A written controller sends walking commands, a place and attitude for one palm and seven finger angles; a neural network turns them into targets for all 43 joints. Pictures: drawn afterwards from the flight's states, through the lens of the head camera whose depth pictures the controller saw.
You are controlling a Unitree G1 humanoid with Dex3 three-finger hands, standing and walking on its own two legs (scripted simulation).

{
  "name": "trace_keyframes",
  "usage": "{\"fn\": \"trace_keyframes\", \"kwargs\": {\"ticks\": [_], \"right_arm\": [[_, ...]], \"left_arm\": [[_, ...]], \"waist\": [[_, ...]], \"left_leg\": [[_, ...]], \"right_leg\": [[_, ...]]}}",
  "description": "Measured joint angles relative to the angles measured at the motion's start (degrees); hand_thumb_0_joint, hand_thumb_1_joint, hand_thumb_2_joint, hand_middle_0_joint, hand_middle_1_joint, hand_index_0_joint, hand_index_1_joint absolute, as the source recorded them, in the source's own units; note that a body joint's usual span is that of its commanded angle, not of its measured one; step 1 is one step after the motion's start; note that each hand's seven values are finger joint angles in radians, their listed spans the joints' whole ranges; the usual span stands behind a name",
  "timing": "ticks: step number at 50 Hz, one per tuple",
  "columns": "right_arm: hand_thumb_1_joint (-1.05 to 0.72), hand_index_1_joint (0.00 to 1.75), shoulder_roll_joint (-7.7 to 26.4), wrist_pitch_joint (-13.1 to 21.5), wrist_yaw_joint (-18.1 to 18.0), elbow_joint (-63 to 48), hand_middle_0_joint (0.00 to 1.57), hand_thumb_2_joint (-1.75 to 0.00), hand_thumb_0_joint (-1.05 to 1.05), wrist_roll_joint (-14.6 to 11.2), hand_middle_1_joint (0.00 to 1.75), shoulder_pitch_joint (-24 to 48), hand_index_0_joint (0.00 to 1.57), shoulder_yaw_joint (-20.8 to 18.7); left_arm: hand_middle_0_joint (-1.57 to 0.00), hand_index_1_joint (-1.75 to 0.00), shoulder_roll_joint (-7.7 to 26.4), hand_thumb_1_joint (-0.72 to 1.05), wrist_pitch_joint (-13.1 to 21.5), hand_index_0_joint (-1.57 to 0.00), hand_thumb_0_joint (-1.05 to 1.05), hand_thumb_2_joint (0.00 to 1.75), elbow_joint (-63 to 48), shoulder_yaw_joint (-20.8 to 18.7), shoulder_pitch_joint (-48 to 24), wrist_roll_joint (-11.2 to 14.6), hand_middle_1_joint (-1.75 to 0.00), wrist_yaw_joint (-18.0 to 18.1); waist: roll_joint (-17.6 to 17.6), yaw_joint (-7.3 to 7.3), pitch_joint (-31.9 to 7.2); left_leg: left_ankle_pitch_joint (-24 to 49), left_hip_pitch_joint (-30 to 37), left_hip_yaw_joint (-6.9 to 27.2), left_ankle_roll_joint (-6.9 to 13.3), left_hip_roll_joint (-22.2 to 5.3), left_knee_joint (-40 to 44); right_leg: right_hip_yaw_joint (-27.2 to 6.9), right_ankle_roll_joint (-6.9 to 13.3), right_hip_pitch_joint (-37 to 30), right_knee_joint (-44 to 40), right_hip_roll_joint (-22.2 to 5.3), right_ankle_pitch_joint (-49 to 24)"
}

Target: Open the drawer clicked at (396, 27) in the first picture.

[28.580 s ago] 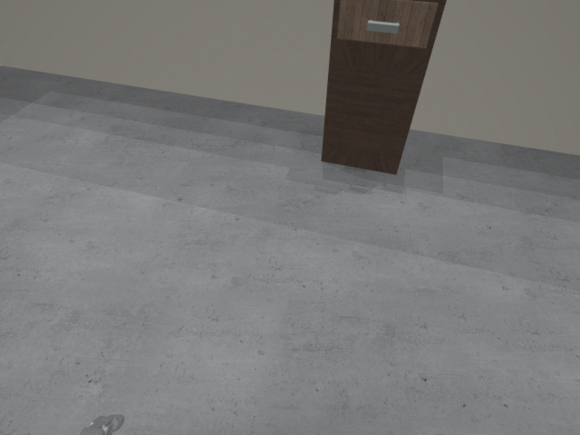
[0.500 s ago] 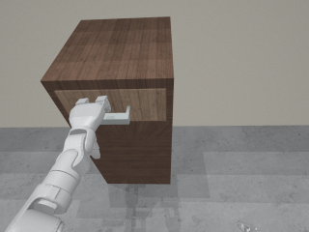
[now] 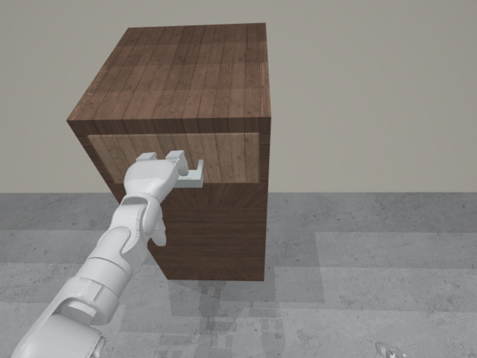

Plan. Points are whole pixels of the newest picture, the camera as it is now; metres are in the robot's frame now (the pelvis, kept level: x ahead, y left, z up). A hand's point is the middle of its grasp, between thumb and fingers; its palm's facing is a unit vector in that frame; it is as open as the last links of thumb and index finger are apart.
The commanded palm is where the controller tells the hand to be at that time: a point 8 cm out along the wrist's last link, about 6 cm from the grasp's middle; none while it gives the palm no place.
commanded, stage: re-aim the fingers above the handle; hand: left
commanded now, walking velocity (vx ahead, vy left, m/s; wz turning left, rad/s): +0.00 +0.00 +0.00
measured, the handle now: (176, 171) +0.50 +0.18 -0.01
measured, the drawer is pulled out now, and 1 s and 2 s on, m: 0.00 0.00 0.00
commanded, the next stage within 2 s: lower the fingers behind the handle in 1.18 s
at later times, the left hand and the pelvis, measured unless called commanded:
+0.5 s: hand (186, 193) +0.40 +0.13 +0.04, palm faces -0.07 -0.13 -0.99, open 13.8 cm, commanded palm +0.39 +0.16 +0.11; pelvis +0.01 +0.00 +0.00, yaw -1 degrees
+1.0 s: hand (197, 187) +0.40 +0.10 +0.06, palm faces +0.04 -0.14 -0.99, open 13.8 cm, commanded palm +0.39 +0.17 +0.11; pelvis +0.00 +0.00 -0.01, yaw -1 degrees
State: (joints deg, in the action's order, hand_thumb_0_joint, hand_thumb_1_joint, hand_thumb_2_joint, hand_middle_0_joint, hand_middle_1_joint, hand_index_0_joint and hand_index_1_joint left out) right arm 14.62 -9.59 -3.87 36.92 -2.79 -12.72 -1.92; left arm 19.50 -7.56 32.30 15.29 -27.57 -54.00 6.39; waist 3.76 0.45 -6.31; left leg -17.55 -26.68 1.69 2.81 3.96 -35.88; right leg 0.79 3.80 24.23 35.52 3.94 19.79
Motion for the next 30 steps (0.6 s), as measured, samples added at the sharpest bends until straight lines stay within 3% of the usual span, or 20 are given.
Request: {"fn": "trace_keyframes", "kwargs": {"ticks": [4, 7, 10, 12, 15, 17, 20, 23, 25, 27, 30], "right_arm": [[-0.90, 0.30, -0.53, 0.77, -0.15, 0.16, 0.20, -0.90, 0.01, 0.52, 0.30, 1.14, 0.20, -0.21], [-0.90, 0.30, -1.16, 1.17, 0.16, 0.34, 0.20, -0.90, 0.01, 0.75, 0.30, 1.56, 0.20, -0.23], [-0.90, 0.30, -1.46, 1.00, 1.14, 0.85, 0.20, -0.90, 0.01, 0.65, 0.30, 1.37, 0.20, -0.04], [-0.90, 0.30, -1.44, 0.23, 1.70, 1.18, 0.20, -0.90, 0.01, 0.39, 0.30, 1.11, 0.20, 0.41], [-0.90, 0.30, -1.33, -1.38, 2.01, 1.04, 0.20, -0.90, 0.01, -0.26, 0.30, 0.24, 0.20, 0.88], [-0.90, 0.30, -1.23, -2.10, 1.68, 0.71, 0.20, -0.90, 0.01, -0.46, 0.30, -0.45, 0.20, 1.00], [-0.90, 0.30, -1.00, -2.09, 0.77, 0.28, 0.20, -0.90, 0.01, -0.19, 0.30, -0.97, 0.20, 0.88], [-0.90, 0.30, -0.67, -1.16, 0.06, 0.05, 0.20, -0.90, 0.01, 0.49, 0.30, -0.55, 0.20, 0.23], [-0.90, 0.30, -0.52, -0.40, -0.04, -0.01, 0.20, -0.90, 0.01, 0.85, 0.30, 0.05, 0.20, -0.48], [-0.90, 0.30, -0.39, 0.26, 0.23, 0.12, 0.20, -0.90, 0.01, 0.98, 0.30, 0.81, 0.20, -0.98], [-0.90, 0.30, -0.48, 0.63, 0.91, 0.72, 0.20, -0.90, 0.01, 0.88, 0.30, 2.01, 0.20, -0.93]], "left_arm": [[-0.33, -1.20, -1.85, -0.49, 6.67, -0.32, -0.01, 0.30, -1.06, -0.47, -0.72, -2.60, -1.20, 3.40], [-0.33, -1.20, -2.25, -0.49, 7.12, -0.32, -0.01, 0.30, -0.21, -3.11, -2.26, -4.52, -1.20, 8.56], [-0.33, -1.20, -2.33, -0.49, 1.41, -0.32, 0.00, 0.30, 3.43, -4.43, -5.00, -5.37, -1.20, 12.43], [-0.32, -1.20, -2.18, -0.49, -3.78, -0.32, 0.00, 0.30, 6.52, -4.61, -6.39, -5.31, -1.20, 12.71], [-0.32, -1.20, -1.97, -0.49, -10.59, -0.31, 0.00, 0.31, 8.65, -3.47, -6.32, -2.85, -1.20, 8.86], [-0.32, -1.20, -1.97, -0.48, -12.21, -0.31, -0.01, 0.31, 7.51, -2.12, -5.04, -0.50, -1.20, 4.76], [-0.32, -1.20, -2.18, -0.48, -8.54, -0.31, -0.01, 0.31, 3.20, -0.38, -2.22, 1.35, -1.20, -0.33], [-0.32, -1.20, -2.45, -0.48, -0.95, -0.31, -0.01, 0.31, -1.42, 0.87, 0.29, 0.06, -1.20, -1.02], [-0.33, -1.20, -2.82, -0.49, 3.71, -0.32, -0.01, 0.30, -4.08, 0.58, 1.48, -1.79, -1.20, 1.45], [-0.33, -1.20, -3.31, -0.49, 6.06, -0.32, -0.01, 0.30, -5.15, -0.53, 1.66, -3.51, -1.20, 5.34], [-0.33, -1.20, -3.45, -0.49, 3.62, -0.32, 0.00, 0.30, -2.90, -2.66, -0.34, -5.15, -1.20, 10.99]], "waist": [[-0.61, -0.20, 0.26], [-0.65, -0.28, -0.26], [-0.14, -0.06, -0.90], [0.32, 0.05, -1.29], [0.81, -0.05, -1.60], [0.73, -0.29, -1.52], [0.02, -0.68, -1.08], [-0.65, -0.79, -0.54], [-0.78, -0.59, -0.54], [-0.66, -0.32, -0.72], [-0.47, 0.24, -1.02]], "left_leg": [[-0.56, -1.41, -0.73, 0.06, -0.04, -1.30], [-0.94, -2.62, -1.65, 0.04, -0.27, -1.99], [-1.01, -3.32, -2.12, 0.01, -0.43, -2.00], [-0.85, -3.23, -2.30, 0.03, -0.51, -1.45], [-0.45, -2.16, -2.18, 0.10, -0.55, -0.07], [-0.28, -1.18, -1.76, 0.15, -0.45, 0.66], [-0.38, -0.17, -1.01, 0.18, -0.18, 0.84], [-0.90, -0.12, -0.70, 0.16, -0.11, 0.01], [-1.33, -0.60, -0.96, 0.13, -0.22, -0.76], [-1.71, -1.29, -1.41, 0.11, -0.35, -1.54], [-1.91, -2.09, -2.13, 0.09, -0.47, -2.07]], "right_leg": [[-0.60, -0.04, 1.81, 1.79, 0.02, 0.57], [-1.43, -0.06, 3.46, 2.94, 0.23, 0.85], [-1.91, -0.13, 4.35, 3.12, 0.37, 0.84], [-2.14, -0.17, 4.34, 2.59, 0.44, 0.61], [-2.15, -0.25, 3.18, 1.07, 0.46, 0.13], [-1.82, -0.27, 2.00, 0.14, 0.37, 0.00], [-1.10, -0.17, 0.66, -0.33, 0.14, 0.26], [-0.76, -0.07, 0.39, 0.19, 0.11, 0.74], [-0.97, -0.05, 0.91, 0.89, 0.23, 1.02], [-1.35, -0.06, 1.77, 1.78, 0.35, 1.29], [-1.99, -0.11, 2.99, 2.84, 0.45, 1.52]]}}
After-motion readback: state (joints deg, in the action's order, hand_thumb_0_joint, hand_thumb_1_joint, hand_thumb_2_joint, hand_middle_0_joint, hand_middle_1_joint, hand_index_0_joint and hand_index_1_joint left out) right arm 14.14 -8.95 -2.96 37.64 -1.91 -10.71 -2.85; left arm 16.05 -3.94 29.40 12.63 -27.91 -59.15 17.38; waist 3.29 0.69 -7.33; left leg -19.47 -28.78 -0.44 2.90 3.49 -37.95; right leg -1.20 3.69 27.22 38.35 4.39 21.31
